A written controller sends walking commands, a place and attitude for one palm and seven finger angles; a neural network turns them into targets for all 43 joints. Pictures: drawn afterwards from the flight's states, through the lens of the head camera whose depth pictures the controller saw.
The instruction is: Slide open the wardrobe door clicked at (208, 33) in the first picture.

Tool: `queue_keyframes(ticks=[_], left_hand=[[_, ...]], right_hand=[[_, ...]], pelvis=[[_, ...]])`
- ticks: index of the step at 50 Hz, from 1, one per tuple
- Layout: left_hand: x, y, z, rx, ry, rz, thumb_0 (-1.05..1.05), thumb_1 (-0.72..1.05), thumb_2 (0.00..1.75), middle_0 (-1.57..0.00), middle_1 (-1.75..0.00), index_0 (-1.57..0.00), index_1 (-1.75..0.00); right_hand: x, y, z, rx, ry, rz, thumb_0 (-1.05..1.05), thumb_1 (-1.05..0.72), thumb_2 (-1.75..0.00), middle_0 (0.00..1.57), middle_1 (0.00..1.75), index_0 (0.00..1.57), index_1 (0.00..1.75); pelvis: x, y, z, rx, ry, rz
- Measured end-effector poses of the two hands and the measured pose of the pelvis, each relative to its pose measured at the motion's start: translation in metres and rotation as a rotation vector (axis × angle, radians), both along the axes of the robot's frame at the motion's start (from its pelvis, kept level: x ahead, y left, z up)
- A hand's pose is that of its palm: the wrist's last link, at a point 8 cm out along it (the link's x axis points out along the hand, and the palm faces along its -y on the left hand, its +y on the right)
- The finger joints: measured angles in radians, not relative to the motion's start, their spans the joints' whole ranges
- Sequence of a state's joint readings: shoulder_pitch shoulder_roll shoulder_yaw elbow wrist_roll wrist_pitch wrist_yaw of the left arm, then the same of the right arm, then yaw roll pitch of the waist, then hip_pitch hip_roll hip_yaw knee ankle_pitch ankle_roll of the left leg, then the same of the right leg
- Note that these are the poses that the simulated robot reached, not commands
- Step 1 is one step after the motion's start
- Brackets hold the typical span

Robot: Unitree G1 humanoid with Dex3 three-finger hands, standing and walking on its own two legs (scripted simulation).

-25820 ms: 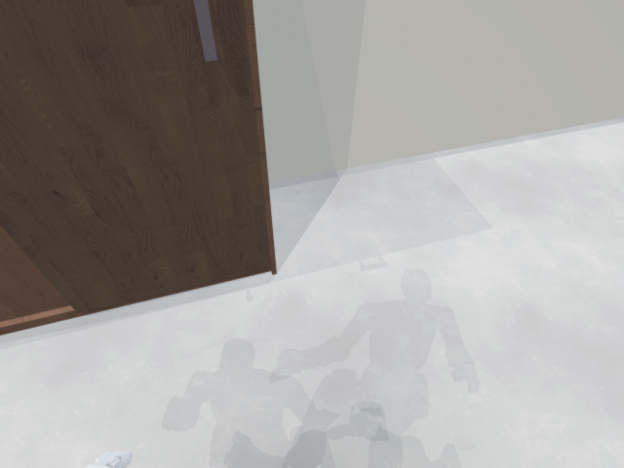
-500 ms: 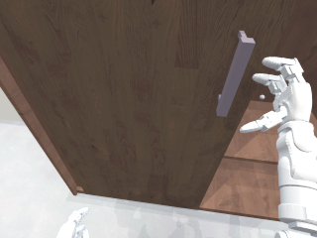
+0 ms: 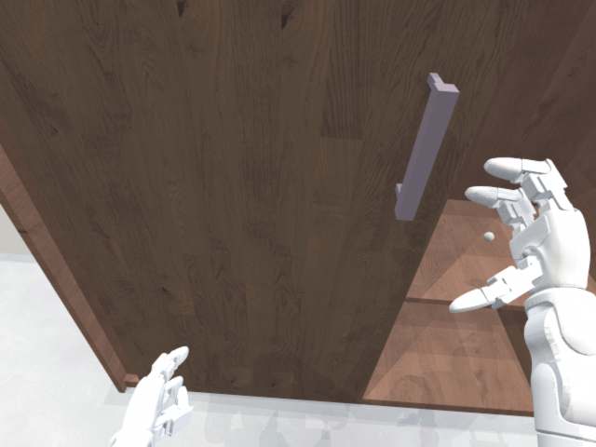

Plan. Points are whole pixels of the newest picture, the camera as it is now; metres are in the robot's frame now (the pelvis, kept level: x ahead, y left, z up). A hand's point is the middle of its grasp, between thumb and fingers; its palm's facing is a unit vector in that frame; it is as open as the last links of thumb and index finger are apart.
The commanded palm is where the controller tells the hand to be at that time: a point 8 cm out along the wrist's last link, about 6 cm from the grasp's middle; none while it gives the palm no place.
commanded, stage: slip the hand off the handle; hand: right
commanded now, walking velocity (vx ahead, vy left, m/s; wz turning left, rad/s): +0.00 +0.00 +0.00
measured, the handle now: (418, 150) +0.44 -0.16 +0.23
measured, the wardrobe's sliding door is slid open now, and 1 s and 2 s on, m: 0.60 0.60 0.60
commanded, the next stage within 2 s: draw the hand back to the body in 0.02 s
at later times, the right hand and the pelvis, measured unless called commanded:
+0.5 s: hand (523, 274) +0.23 -0.22 +0.21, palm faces +0.16 +0.99 -0.03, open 14.7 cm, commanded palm +0.20 -0.26 +0.20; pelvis +0.00 +0.00 +0.00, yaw -1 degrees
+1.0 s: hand (562, 312) +0.21 -0.26 +0.18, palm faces +0.44 +0.85 -0.29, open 12.2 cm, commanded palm +0.16 -0.30 +0.19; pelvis -0.01 -0.01 +0.01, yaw +0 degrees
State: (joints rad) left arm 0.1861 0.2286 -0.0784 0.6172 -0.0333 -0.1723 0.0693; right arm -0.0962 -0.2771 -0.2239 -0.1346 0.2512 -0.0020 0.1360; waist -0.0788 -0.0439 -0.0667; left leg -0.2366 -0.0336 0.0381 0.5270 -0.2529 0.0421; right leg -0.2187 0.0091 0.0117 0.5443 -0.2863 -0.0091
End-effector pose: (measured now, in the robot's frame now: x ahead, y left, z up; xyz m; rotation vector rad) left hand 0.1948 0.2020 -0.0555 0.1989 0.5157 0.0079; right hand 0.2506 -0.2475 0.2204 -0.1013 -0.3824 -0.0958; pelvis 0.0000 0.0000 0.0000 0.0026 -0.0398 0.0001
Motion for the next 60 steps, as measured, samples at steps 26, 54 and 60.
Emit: queue_keyframes(ticks=[26,54,60], left_hand=[[0.013,0.000,0.016,-0.001,-0.070,-0.016,0.01,0.90,0.90,-0.21,-0.30,-0.20,-0.30],[-0.038,-0.001,-0.018,0.062,0.164,0.036,0.01,0.90,0.90,-0.21,-0.30,-0.20,-0.30],[-0.022,-0.003,-0.010,0.066,0.135,0.046,0.01,0.90,0.90,-0.21,-0.30,-0.20,-0.30]], right_hand=[[-0.050,-0.020,-0.010,0.084,0.249,-0.067,-0.01,0.55,-0.20,0.25,1.15,0.25,1.15],[-0.082,-0.061,-0.029,-0.210,0.120,-0.378,0.00,-0.11,-0.53,0.23,0.76,0.23,0.75],[-0.083,-0.069,-0.032,-0.227,0.142,-0.386,0.00,-0.33,-0.63,0.23,0.63,0.23,0.63]], pelvis=[[-0.005,0.002,0.001,0.001,-0.051,-0.012],[0.000,-0.016,0.010,0.007,-0.060,0.000],[0.007,-0.021,0.011,0.007,-0.054,0.005]])
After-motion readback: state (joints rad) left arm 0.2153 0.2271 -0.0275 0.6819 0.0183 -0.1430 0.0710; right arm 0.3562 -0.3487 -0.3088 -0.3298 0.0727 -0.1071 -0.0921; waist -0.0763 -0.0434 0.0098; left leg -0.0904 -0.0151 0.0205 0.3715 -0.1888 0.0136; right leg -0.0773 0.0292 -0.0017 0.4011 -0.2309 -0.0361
